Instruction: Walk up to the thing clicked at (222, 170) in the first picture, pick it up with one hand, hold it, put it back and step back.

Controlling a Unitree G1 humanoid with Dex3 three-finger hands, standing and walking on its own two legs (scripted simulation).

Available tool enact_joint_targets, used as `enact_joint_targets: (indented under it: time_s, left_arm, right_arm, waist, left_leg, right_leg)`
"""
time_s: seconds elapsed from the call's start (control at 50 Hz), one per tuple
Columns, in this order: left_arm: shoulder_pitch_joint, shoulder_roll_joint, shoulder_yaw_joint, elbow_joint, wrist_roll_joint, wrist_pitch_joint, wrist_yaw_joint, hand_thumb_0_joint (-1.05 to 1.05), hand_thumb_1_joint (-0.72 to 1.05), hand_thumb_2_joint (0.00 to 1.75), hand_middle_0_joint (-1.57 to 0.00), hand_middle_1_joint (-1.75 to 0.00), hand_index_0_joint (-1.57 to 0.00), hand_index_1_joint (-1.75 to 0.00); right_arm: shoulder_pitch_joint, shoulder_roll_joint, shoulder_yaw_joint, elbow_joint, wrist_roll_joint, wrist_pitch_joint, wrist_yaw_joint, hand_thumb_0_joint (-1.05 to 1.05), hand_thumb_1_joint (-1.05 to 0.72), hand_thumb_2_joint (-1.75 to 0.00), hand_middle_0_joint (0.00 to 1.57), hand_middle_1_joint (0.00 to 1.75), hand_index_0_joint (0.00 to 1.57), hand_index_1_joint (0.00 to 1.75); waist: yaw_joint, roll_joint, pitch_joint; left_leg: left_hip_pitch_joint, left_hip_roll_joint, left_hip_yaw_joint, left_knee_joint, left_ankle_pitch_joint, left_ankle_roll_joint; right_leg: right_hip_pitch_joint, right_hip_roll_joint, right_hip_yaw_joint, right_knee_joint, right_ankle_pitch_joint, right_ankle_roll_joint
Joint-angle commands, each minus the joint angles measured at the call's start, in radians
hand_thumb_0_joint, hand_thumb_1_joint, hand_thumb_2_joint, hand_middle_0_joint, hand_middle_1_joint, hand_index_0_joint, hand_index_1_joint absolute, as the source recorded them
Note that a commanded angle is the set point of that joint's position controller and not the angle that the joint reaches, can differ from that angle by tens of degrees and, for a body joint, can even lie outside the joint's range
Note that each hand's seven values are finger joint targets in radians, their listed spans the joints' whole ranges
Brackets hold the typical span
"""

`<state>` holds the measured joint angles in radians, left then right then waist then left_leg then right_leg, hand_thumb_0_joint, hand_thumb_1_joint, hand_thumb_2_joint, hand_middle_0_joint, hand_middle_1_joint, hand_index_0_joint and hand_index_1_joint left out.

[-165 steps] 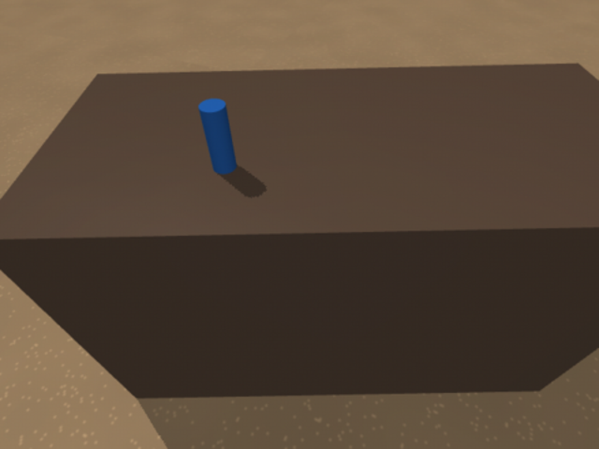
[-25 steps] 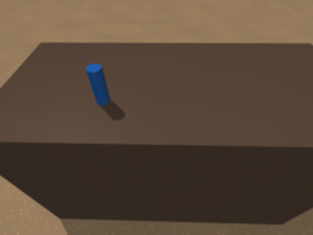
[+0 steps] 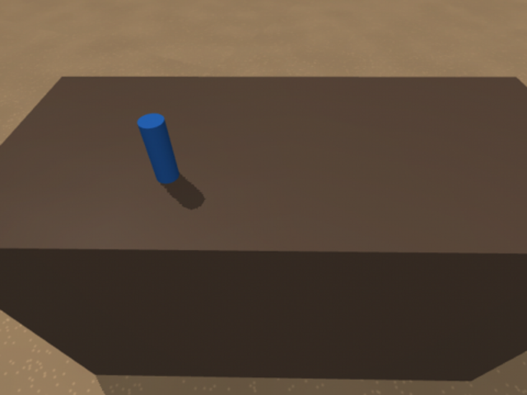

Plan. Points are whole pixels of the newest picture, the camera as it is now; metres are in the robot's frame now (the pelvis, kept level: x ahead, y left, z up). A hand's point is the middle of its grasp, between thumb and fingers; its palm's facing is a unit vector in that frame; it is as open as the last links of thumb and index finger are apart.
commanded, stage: stand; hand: left
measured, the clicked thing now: (160, 150) +0.54 +0.21 +0.08
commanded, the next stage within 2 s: none
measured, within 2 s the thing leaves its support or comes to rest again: neither
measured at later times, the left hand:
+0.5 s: hand out of the picture +0.08 +0.24 -0.16, palm faces -0.02 -0.94 -0.35, open 7.4 cm
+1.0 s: hand out of the picture +0.09 +0.23 -0.16, palm faces -0.02 -0.94 -0.34, open 7.4 cm
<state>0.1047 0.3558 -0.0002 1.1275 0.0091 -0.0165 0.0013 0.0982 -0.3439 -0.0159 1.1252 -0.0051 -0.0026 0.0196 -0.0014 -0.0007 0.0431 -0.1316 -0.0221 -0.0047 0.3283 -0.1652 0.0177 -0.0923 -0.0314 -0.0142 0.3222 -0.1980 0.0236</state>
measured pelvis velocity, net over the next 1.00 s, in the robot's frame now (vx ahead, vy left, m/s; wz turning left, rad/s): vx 0.01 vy -0.02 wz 0.00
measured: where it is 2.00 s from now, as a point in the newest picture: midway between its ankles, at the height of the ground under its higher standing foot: outside the picture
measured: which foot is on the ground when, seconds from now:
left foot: down 0.00-1.00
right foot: down 0.00-1.00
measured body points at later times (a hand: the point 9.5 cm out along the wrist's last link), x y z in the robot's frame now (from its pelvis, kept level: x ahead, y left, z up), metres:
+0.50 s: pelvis +0.01 -0.01 +0.00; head +0.02 -0.01 +0.45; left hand +0.08 +0.29 -0.13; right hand +0.08 -0.31 -0.13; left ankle +0.01 +0.11 -0.75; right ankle -0.01 -0.13 -0.75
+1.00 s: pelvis +0.01 -0.02 +0.00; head +0.02 -0.02 +0.45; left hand +0.09 +0.28 -0.13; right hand +0.09 -0.32 -0.13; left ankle +0.01 +0.11 -0.75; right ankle -0.01 -0.13 -0.75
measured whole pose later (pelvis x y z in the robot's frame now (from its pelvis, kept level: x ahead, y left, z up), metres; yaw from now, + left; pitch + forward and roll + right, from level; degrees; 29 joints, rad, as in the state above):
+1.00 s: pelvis +0.01 -0.02 +0.00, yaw +0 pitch -2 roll +0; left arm 0.11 0.35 0.00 1.12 0.01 -0.01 0.00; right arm 0.10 -0.35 0.00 1.14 0.00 -0.01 0.01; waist 0.00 0.01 0.05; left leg -0.11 0.01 -0.01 0.31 -0.17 -0.01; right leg -0.06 0.00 -0.02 0.29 -0.20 0.00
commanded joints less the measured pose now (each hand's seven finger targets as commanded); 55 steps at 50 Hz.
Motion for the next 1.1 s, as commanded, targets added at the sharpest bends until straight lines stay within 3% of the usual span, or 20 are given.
enact_joint_targets:
  time_s: [0.0, 0.16, 0.38, 0.62, 0.88, 1.08]
  left_arm:
    - [-0.028, 0.207, 0.037, -0.054, 0.0, -0.023, 0.009, 0.0, 0.9, 0.9, -0.2, -0.3, -0.2, -0.3]
    - [-0.031, 0.204, 0.038, -0.056, 0.001, -0.022, 0.01, 0.0, 0.9, 0.9, -0.2, -0.3, -0.2, -0.3]
    - [-0.026, 0.2, 0.039, -0.054, -0.001, -0.015, 0.007, 0.0, 0.9, 0.9, -0.2, -0.3, -0.2, -0.3]
    - [-0.022, 0.212, 0.042, -0.056, -0.002, -0.019, 0.01, 0.0, 0.9, 0.9, -0.2, -0.3, -0.2, -0.3]
    - [-0.028, 0.214, 0.043, -0.059, -0.003, -0.017, 0.01, 0.0, 0.9, 0.9, -0.2, -0.3, -0.2, -0.3]
    - [-0.02, 0.21, 0.042, -0.06, -0.004, -0.016, 0.009, 0.0, 0.9, 0.9, -0.2, -0.3, -0.2, -0.3]
  right_arm:
    - [-0.05, -0.222, -0.033, -0.056, -0.001, -0.034, -0.022, 0.0, -0.9, -0.9, 0.2, 0.3, 0.2, 0.3]
    - [-0.05, -0.219, -0.028, -0.049, 0.0, -0.035, -0.026, 0.0, -0.9, -0.9, 0.2, 0.3, 0.2, 0.3]
    - [-0.048, -0.223, -0.024, -0.042, -0.002, -0.033, -0.028, 0.0, -0.9, -0.9, 0.2, 0.3, 0.2, 0.3]
    - [-0.043, -0.217, -0.018, -0.048, 0.001, -0.031, -0.03, 0.0, -0.9, -0.9, 0.2, 0.3, 0.2, 0.3]
    - [-0.034, -0.215, -0.018, -0.045, 0.0, -0.029, -0.03, 0.0, -0.9, -0.9, 0.2, 0.3, 0.2, 0.3]
    - [-0.04, -0.215, -0.014, -0.048, -0.001, -0.032, -0.031, 0.0, -0.9, -0.9, 0.2, 0.3, 0.2, 0.3]
  waist:
    - [-0.002, 0.014, -0.078]
    - [-0.003, 0.009, -0.087]
    - [-0.003, 0.013, -0.06]
    - [-0.004, 0.0, -0.082]
    - [-0.007, -0.01, -0.07]
    - [0.001, 0.007, -0.067]
  left_leg:
    - [0.029, 0.147, -0.114, -0.057, 0.181, 0.009]
    - [0.043, 0.152, -0.108, -0.049, 0.206, 0.004]
    - [0.033, 0.145, -0.1, -0.06, 0.14, 0.001]
    - [0.067, 0.152, -0.1, -0.044, 0.211, 0.002]
    - [0.049, 0.15, -0.097, -0.052, 0.167, -0.003]
    - [0.061, 0.153, -0.093, -0.054, 0.192, -0.001]
  right_leg:
    - [0.016, -0.108, 0.085, -0.051, 0.143, -0.035]
    - [0.03, -0.11, 0.084, -0.055, 0.173, -0.037]
    - [0.01, -0.106, 0.089, -0.072, 0.13, -0.041]
    - [0.021, -0.109, 0.091, -0.06, 0.206, -0.043]
    - [0.02, -0.106, 0.093, -0.076, 0.166, -0.045]
    - [0.013, -0.105, 0.094, -0.067, 0.185, -0.045]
